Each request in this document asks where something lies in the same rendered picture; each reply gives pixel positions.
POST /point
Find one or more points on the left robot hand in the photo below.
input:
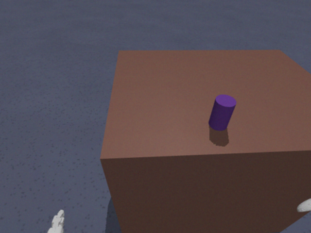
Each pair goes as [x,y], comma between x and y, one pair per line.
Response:
[57,223]

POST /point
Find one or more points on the right robot hand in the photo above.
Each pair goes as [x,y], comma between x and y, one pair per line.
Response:
[304,206]

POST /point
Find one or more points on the can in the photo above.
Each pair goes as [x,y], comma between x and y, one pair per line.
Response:
[221,112]

